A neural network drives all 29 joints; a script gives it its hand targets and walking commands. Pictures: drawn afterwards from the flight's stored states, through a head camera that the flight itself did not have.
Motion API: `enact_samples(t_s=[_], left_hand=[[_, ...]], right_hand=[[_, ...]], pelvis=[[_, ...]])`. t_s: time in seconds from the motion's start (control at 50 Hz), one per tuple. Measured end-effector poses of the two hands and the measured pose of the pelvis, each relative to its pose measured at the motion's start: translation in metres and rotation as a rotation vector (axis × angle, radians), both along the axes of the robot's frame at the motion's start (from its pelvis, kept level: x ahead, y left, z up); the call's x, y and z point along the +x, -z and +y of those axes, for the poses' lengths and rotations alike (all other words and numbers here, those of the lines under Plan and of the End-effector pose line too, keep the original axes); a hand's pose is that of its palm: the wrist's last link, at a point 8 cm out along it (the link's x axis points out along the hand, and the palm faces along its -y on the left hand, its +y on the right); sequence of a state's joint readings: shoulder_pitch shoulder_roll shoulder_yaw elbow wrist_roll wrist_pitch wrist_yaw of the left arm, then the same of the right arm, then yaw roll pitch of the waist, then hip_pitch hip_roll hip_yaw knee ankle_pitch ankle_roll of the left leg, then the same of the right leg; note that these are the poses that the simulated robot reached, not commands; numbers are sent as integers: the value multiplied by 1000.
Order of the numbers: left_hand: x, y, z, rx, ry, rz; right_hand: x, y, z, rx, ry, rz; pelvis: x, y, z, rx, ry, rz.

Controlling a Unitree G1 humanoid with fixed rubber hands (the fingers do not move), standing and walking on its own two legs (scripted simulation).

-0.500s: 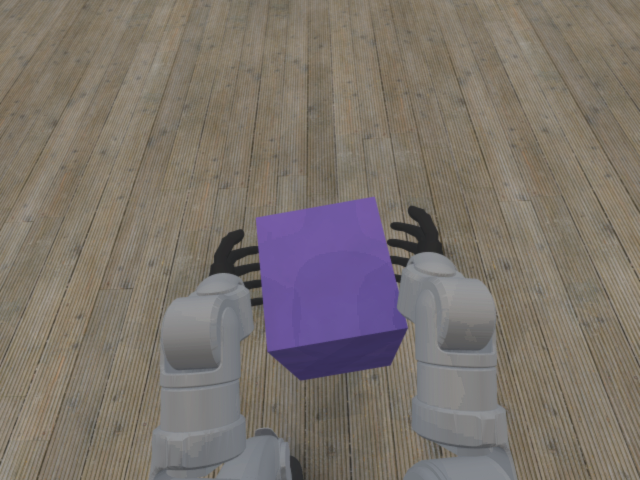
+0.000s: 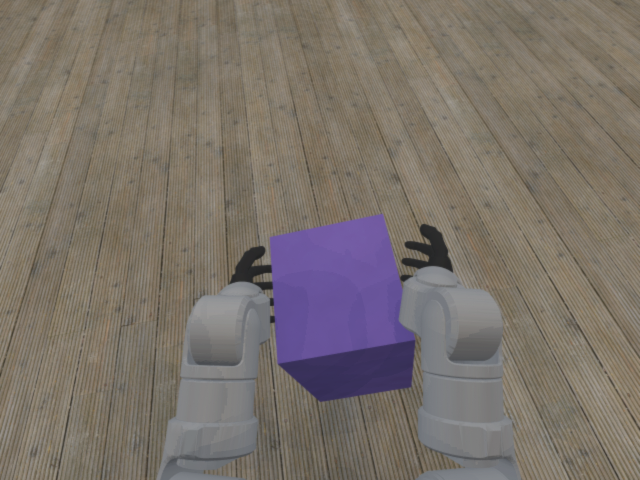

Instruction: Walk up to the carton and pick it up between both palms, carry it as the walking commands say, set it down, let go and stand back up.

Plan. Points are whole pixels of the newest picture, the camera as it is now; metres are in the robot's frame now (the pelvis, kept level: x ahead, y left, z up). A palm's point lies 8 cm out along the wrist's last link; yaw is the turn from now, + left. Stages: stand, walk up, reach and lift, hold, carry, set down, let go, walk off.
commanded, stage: carry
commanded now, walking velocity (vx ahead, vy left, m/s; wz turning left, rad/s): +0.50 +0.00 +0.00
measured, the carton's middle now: (347, 319) +0.34 -0.06 -0.04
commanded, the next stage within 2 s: none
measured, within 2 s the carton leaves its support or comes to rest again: neither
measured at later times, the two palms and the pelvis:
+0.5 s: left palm (282, 98) +0.73 +0.01 +0.05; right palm (410, 89) +0.71 -0.22 +0.06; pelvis +0.41 -0.05 -0.01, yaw -5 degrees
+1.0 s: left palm out of the picture +1.08 +0.03 +0.07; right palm out of the picture +1.11 -0.19 +0.09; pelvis +0.77 -0.09 -0.01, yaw -2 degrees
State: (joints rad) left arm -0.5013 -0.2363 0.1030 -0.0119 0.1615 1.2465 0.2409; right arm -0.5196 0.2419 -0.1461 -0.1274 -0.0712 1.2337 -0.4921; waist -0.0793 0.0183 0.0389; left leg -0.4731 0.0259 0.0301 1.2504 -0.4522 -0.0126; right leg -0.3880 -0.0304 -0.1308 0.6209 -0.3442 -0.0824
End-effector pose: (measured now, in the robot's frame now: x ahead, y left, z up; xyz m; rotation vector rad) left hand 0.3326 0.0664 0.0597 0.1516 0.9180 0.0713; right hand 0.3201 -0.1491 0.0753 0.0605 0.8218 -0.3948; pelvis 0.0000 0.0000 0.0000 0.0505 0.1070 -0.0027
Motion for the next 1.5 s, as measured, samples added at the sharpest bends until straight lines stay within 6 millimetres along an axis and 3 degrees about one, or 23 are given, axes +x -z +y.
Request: enact_samples(t_s=[0.08, 0.16, 0.28, 0.36, 0.44, 0.52, 0.6, 0.66, 0.76, 0.88, 0.96, 1.04, 1.16, 1.24, 1.38, 1.5], left_hand=[[58, -11, 10, -32, -120, -6], [121, -23, 23, -53, -197, -65], [233, -24, 25, -59, -194, -165], [292, -2, 0, -39, -126, -78], [347, 7, -35, -39, -4, 9], [411, 5, -67, -19, 57, 13], [480, -5, -87, 7, 52, -29], [523, -12, -86, -7, -7, -23], [586, -20, -64, -46, -142, -27], [672, -30, -34, -62, -229, -113], [729, -23, -32, -98, -207, -131], [772, -11, -50, -79, -127, -37], [853, -19, -89, -49, -35, -40], [912, -28, -103, -23, -22, -56], [995, -34, -87, -35, -117, -48], [1067, -29, -59, -62, -169, -103]], right_hand=[[82, -13, 9, 14, -94, -7], [160, -22, 21, 15, -196, -62], [269, -15, 19, 7, -248, -153], [316, 5, -6, -4, -199, -72], [353, 19, -43, 25, -90, 9], [404, 17, -73, 43, -12, 7], [472, 2, -89, 28, 13, -35], [525, -13, -87, -7, -16, -30], [618, -29, -63, -11, -128, -35], [718, -31, -35, 10, -243, -110], [768, -22, -37, -31, -262, -107], [802, -9, -58, -25, -222, -12], [863, -7, -97, 19, -110, -20], [915, -17, -108, 14, -71, -36], [1016, -37, -87, -19, -105, -30], [1096, -34, -59, -42, -173, -80]], pelvis=[[61, -11, -20, 17, -15, 17], [131, -10, -30, 29, -9, 20], [250, 23, -31, 6, 37, -17], [307, 22, -35, 36, 61, -22], [363, 14, -41, 23, 78, -36], [424, 12, -56, -3, 80, -49], [487, 10, -78, -43, 31, -27], [527, 0, -91, -33, -1, -4], [594, -10, -105, -16, -25, 18], [691, 5, -98, -25, -3, -20], [749, 13, -94, -20, 25, -39], [796, 3, -95, -13, 42, -37], [871, 1, -107, -27, 31, -48], [921, -3, -116, -42, 0, -21], [1001, -13, -120, -24, -5, 1], [1077, 5, -105, -57, 29, -34]])
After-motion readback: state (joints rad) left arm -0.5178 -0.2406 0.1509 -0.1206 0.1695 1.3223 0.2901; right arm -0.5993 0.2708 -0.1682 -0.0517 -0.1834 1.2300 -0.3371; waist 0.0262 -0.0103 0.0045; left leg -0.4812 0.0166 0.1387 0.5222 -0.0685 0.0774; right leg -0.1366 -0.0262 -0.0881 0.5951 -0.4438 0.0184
